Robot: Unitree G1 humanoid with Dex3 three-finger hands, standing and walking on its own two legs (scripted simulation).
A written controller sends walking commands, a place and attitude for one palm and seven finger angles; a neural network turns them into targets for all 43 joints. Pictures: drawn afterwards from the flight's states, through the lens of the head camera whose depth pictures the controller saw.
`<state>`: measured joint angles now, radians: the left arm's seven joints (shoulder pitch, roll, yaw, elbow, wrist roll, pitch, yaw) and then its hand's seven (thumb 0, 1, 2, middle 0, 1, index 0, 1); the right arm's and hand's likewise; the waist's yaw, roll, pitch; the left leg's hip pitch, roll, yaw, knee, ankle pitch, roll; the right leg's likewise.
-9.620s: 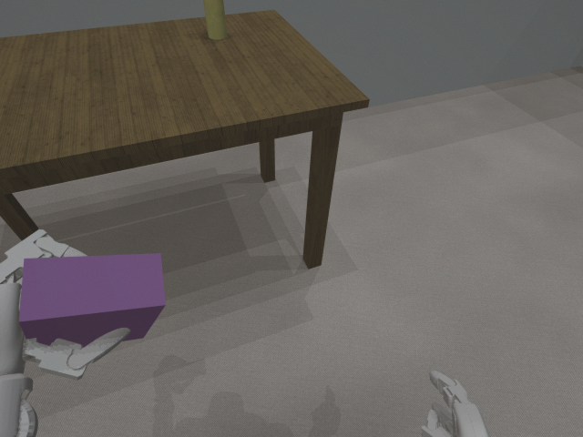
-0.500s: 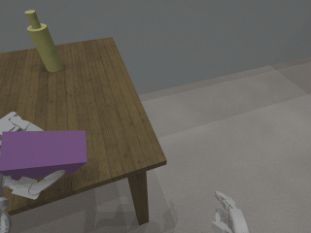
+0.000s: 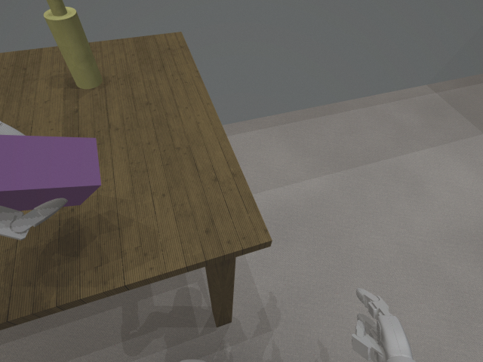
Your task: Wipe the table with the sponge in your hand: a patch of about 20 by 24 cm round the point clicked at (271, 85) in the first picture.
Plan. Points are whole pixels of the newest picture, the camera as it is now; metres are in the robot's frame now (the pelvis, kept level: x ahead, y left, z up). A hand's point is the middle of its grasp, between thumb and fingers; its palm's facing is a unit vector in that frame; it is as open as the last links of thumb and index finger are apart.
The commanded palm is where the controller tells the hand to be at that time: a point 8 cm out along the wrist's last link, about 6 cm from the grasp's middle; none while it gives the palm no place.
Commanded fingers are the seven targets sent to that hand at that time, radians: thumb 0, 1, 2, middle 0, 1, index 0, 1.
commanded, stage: come to a stop and stand still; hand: left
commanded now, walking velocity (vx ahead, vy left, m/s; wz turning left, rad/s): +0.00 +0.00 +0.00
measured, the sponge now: (51, 177) +0.27 +0.27 +0.19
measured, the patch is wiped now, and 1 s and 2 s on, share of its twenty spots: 0.00 0.00 0.00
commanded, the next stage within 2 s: look again from close up in 0.60 s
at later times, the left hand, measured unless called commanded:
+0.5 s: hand (38, 208) +0.24 +0.29 +0.16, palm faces +0.38 -0.84 -0.38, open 9.7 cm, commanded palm +0.18 +0.32 +0.18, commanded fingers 0.00 0.10 1.30 -1.20 -1.60 -1.20 -1.60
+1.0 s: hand (38, 220) +0.23 +0.29 +0.15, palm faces +0.38 -0.85 -0.37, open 9.7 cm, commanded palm +0.17 +0.32 +0.18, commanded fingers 0.00 0.10 1.30 -1.20 -1.60 -1.20 -1.60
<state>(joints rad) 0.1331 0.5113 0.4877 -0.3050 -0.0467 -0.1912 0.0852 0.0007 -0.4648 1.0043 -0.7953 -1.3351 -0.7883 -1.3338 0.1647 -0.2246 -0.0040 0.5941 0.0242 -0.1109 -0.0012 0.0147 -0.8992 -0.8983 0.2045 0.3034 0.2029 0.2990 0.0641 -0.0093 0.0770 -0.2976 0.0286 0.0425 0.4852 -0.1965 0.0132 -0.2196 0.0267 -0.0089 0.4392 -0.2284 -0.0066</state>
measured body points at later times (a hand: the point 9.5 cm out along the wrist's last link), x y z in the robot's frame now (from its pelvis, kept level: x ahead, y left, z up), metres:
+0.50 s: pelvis +0.02 +0.04 +0.00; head +0.05 +0.06 +0.45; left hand +0.22 +0.33 +0.18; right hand +0.21 -0.18 -0.07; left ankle +0.04 +0.11 -0.74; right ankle +0.00 -0.12 -0.74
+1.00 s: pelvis +0.02 +0.03 +0.00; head +0.03 +0.06 +0.45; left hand +0.21 +0.33 +0.17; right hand +0.20 -0.19 -0.07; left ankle +0.04 +0.11 -0.74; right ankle +0.00 -0.12 -0.74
